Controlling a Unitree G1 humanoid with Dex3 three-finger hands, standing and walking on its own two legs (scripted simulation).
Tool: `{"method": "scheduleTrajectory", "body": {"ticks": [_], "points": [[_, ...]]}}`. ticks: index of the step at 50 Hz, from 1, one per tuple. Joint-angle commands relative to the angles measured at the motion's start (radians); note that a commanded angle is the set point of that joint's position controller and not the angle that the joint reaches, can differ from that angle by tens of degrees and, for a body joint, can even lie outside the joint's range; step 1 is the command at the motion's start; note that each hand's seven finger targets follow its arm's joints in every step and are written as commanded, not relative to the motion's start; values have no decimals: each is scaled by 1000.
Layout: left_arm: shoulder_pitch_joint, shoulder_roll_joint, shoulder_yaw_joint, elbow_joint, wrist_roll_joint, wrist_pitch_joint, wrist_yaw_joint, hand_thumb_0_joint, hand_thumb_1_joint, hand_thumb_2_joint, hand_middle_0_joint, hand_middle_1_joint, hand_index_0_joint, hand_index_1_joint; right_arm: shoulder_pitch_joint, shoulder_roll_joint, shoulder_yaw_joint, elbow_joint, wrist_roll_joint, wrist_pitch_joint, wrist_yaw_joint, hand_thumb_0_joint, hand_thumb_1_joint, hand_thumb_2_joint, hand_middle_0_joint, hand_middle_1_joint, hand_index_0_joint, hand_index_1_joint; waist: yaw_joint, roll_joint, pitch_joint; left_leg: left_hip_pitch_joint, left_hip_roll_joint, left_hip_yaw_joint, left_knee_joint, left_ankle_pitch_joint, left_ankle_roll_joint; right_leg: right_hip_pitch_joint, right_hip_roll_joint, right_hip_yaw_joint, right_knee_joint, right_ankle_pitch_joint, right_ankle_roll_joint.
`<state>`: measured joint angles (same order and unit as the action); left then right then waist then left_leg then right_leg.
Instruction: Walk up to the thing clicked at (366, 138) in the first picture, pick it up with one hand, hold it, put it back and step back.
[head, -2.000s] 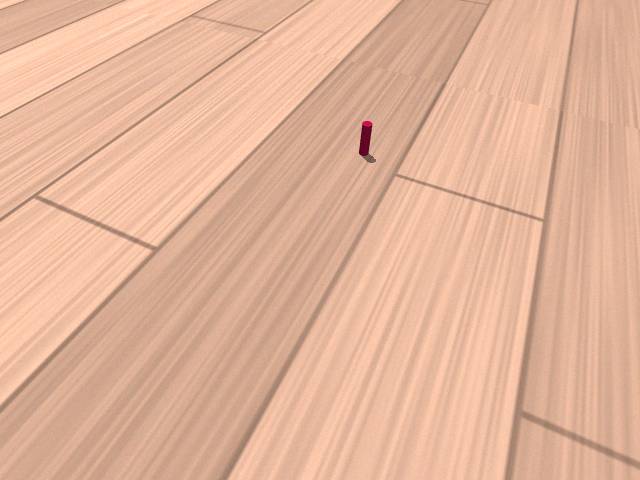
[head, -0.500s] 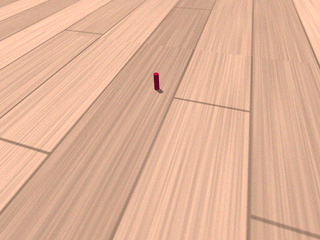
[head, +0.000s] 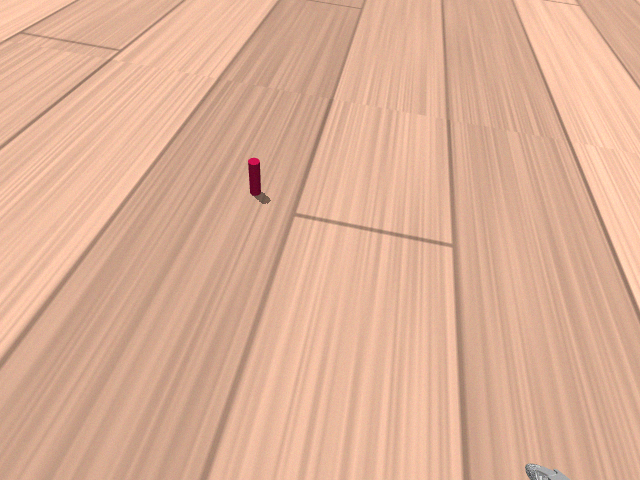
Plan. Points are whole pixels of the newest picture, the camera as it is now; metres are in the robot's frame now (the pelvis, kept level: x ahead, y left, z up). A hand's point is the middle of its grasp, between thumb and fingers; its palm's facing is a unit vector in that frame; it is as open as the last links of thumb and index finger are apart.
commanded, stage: walk up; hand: left
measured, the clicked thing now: (254, 177) +1.42 +0.20 -0.68
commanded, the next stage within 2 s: none
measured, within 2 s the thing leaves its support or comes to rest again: neither
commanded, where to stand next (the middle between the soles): +1.07 +0.01 m, yaw -1 degrees
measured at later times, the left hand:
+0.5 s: hand (173, 337) +0.36 +0.22 -0.11, palm faces -0.05 -0.92 -0.39, open 7.4 cm
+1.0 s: hand (169, 252) +0.55 +0.27 -0.14, palm faces -0.08 -0.94 -0.34, open 7.4 cm
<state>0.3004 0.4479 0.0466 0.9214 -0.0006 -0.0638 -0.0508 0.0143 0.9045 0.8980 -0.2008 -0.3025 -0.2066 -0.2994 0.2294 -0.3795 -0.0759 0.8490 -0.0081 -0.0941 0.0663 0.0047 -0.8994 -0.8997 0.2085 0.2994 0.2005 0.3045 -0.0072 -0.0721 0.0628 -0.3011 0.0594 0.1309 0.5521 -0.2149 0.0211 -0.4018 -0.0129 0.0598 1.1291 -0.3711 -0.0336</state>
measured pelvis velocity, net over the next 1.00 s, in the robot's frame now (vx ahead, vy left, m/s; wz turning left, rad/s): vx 0.49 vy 0.00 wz -0.02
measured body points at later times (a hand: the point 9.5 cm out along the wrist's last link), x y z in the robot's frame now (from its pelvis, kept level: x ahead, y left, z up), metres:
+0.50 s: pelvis +0.26 -0.05 +0.01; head +0.28 -0.08 +0.46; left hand +0.36 +0.26 -0.08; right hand +0.31 -0.37 -0.12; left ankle +0.28 +0.11 -0.67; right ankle +0.27 -0.16 -0.73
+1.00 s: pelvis +0.49 +0.00 +0.01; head +0.50 +0.01 +0.46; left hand +0.55 +0.32 -0.11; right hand +0.54 -0.33 -0.09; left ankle +0.50 +0.10 -0.73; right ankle +0.58 -0.16 -0.68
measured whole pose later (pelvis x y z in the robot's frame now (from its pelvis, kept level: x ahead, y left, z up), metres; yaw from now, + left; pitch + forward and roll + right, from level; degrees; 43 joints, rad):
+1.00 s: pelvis +0.49 +0.00 +0.01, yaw -1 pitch -3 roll +1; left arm 0.28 0.44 0.05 0.92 0.01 -0.05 -0.07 0.01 0.91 0.90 -0.20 -0.30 -0.21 -0.30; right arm 0.30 -0.40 -0.05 0.85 0.00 -0.08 0.06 0.00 -0.90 -0.90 0.21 0.30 0.20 0.30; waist -0.01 -0.05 0.07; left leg -0.18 0.01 0.11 0.46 -0.24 0.05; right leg -0.52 -0.11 -0.02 0.86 -0.27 0.00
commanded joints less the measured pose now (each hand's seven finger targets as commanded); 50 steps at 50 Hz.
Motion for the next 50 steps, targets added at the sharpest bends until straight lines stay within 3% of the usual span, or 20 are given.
{"method": "scheduleTrajectory", "body": {"ticks": [1, 4, 10, 13, 14, 15, 16, 18, 20, 24, 31, 33, 35, 36, 37, 38, 40, 42, 47, 50], "points": [[14, 177, 52, -72, -1, -20, -19, 0, 900, 900, -200, -300, -200, -300, 43, -292, -69, -68, 1, -30, -23, 0, -900, -900, 200, 300, 200, 300, -4, 197, -8, 120, 238, -230, -357, -106, 191, -179, -101, 3, -146, 79, 35], [-69, 163, 52, -97, 9, -16, -41, 0, 900, 900, -200, -300, -200, -300, 48, -320, -72, -76, -2, -35, -16, 0, -900, -900, 200, 300, 200, 300, -18, 221, 17, 108, 243, -185, -381, -148, 214, -160, -123, -45, -327, 136, 44], [-152, 159, 65, -89, 11, -22, -46, 0, 900, 900, -200, -300, -200, -300, 57, -314, -68, -67, 3, -20, -13, 0, -900, -900, 200, 300, 200, 300, -11, 165, -36, 93, 212, -102, -261, -17, 159, 62, -63, -131, -520, 281, 11], [11, 207, 90, -40, 10, -36, -25, 0, 900, 900, -200, -300, -200, -300, 82, -257, -42, -64, -3, -10, -21, 0, -900, -900, 200, 300, 200, 300, 86, 5, -126, 7, 125, -20, 126, 130, 96, 383, -21, -118, -602, 156, -27], [130, 287, 119, -27, 17, -47, -9, 0, 900, 900, -200, -300, -200, -300, 134, -189, -15, -74, 1, -10, -21, 0, -900, -900, 200, 300, 200, 300, 134, -202, -208, -146, 36, 14, 442, -6, 56, 542, -188, 138, -689, -44, -68], [159, 376, 128, -42, 4, -50, 2, 0, 900, 900, -200, -300, -200, -300, 142, -204, -17, -83, 13, -7, -22, 0, -900, -900, 200, 300, 200, 300, 133, -272, -211, -361, -73, -51, 622, -287, 15, 631, -418, 609, -875, -69, -174], [114, 364, 117, -52, -15, -46, 6, 0, 900, 900, -200, -300, -200, -300, 80, -278, -34, -54, 2, 7, -38, 0, -900, -900, 200, 300, 200, 300, 127, -105, -138, -364, -11, -166, 686, -288, 13, 502, -430, 617, -878, -47, -199], [-13, 287, 98, -79, -23, -44, 19, 0, 900, 900, -200, -300, -200, -300, 96, -275, -33, -17, 23, 10, -33, 0, -900, -900, 200, 300, 200, 300, 60, -47, -63, -340, 32, -211, 646, -144, 27, 391, -318, 320, -850, 111, -169], [-53, 237, 82, -92, -18, -48, 20, 0, 900, 900, -200, -300, -200, -300, 138, -253, -29, 9, 15, 20, -22, 0, -900, -900, 200, 300, 200, 300, 15, -99, -35, -253, 47, -186, 537, -98, 14, 261, -246, 156, -870, 203, -145], [-31, 228, 82, -116, -6, -64, 20, 0, 900, 900, -200, -300, -200, -300, 93, -235, -39, -6, -4, 30, 1, 0, -900, -900, 200, 300, 200, 300, 21, -58, -24, -267, 49, -161, 381, -29, -25, 249, -247, 56, -889, 256, -191], [-27, 244, 86, -128, 5, -59, 17, 0, 900, 900, -200, -300, -200, -300, -55, -206, -45, -51, -11, 13, 25, 0, -900, -900, 200, 300, 200, 300, 41, -24, -19, -122, 39, -86, 58, 108, -4, 232, -243, -29, -829, 260, -159], [-44, 259, 86, -130, 8, -53, 18, 0, 900, 900, -200, -300, -200, -300, -20, -211, -54, -41, -10, 13, 26, 0, -900, -900, 200, 300, 200, 300, 5, -16, -28, 10, 18, -57, 19, 94, 17, 173, -250, -33, -774, 222, -145], [-15, 203, 62, -131, 12, -46, 20, 0, 900, 900, -200, -300, -200, -300, 187, -277, -82, 25, -21, 2, 9, 0, -900, -900, 200, 300, 200, 300, -94, 161, -143, 330, -20, -71, -21, 0, 66, 73, -159, -110, -392, 376, -95], [41, 130, 36, -137, 0, -43, 24, 0, 900, 900, -200, -300, -200, -300, 286, -355, -106, 34, -35, -3, -7, 0, -900, -900, 200, 300, 200, 300, -127, 368, -198, 477, 148, -333, -108, -183, 132, -121, -63, -161, -77, 216, -45], [64, 141, 44, -138, -16, -37, 29, 0, 900, 900, -200, -300, -200, -300, 264, -406, -113, -8, -15, -7, -14, 0, -900, -900, 200, 300, 200, 300, -106, 382, -210, 534, 362, -807, -290, -291, 227, -317, 77, -102, 68, -142, -22], [9, 224, 52, -119, -2, -33, 41, 0, 900, 900, -200, -300, -200, -300, 216, -401, -118, -19, 20, -1, -15, 0, -900, -900, 200, 300, 200, 300, -98, 226, -192, 437, 386, -807, -296, -274, 274, -299, -2, 16, 145, -127, -31], [36, 213, 45, -83, -13, -31, 33, 0, 900, 900, -200, -300, -200, -300, 104, -321, -79, -51, 19, -1, -29, 0, -900, -900, 200, 300, 200, 300, -32, 142, -79, 266, 291, -503, -271, -113, 210, -250, -66, 49, 89, -6, -19], [84, 200, 47, -47, -10, -21, 19, 0, 900, 900, -200, -300, -200, -300, 54, -286, -56, -51, 17, -9, -29, 0, -900, -900, 200, 300, 200, 300, 11, 206, -16, 99, 230, -322, -303, -47, 178, -148, -109, 5, -37, 38, -1], [9, 169, 52, -71, 11, -7, -11, 0, 900, 900, -200, -300, -200, -300, 71, -305, -59, -65, 7, -18, -23, 0, -900, -900, 200, 300, 200, 300, -11, 233, 8, 112, 219, -268, -356, -117, 224, -167, -122, -66, -265, 97, 39], [-51, 157, 58, -83, 14, -10, -19, 0, 900, 900, -200, -300, -200, -300, 78, -308, -62, -68, 9, -17, -19, 0, -900, -900, 200, 300, 200, 300, -18, 206, 16, 122, 207, -242, -349, -149, 205, -133, -122, -75, -402, 204, 32]]}}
